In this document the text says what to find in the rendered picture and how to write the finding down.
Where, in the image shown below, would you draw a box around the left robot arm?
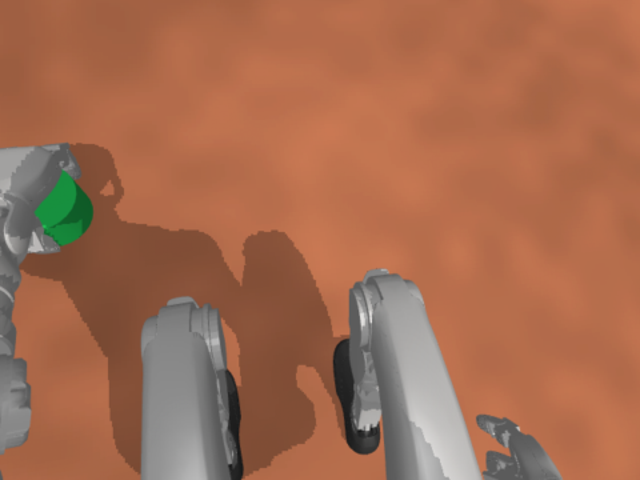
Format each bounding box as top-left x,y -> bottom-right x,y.
0,193 -> 36,480

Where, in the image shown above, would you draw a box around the left robot hand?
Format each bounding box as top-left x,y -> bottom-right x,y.
0,142 -> 82,254

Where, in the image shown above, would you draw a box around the tin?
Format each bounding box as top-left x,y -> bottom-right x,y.
34,169 -> 93,246

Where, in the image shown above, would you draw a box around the right robot hand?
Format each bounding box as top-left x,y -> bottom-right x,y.
476,414 -> 563,480

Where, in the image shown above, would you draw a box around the right robot foot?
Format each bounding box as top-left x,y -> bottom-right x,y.
333,338 -> 380,455

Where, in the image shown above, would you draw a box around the left robot foot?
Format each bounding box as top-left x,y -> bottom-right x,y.
225,369 -> 243,480

